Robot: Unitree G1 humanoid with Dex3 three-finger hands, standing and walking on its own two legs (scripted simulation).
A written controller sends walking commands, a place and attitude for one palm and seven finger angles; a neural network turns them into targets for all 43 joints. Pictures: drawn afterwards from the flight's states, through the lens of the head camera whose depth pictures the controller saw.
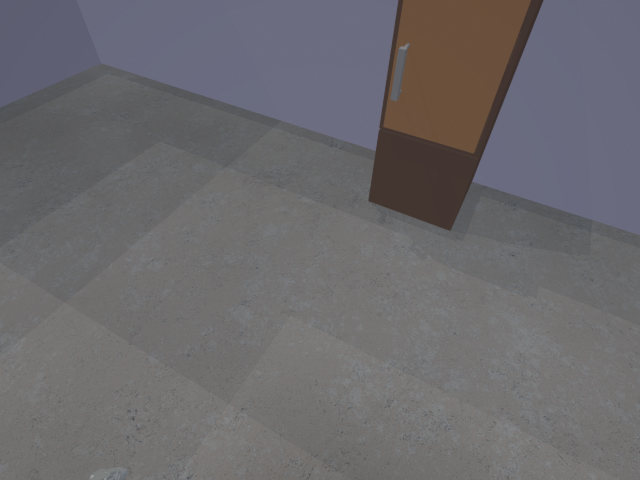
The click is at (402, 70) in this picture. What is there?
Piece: cupboard door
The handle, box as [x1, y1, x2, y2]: [390, 43, 409, 100]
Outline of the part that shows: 408,43 403,47 401,46 398,49 390,98 393,100 396,100 398,98 398,95 401,91 399,89 406,50 409,46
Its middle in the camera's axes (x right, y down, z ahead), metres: +0.28 -0.57 +1.33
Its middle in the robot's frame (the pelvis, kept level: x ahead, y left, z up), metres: +1.39 -0.22 -0.11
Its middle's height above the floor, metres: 0.66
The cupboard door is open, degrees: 0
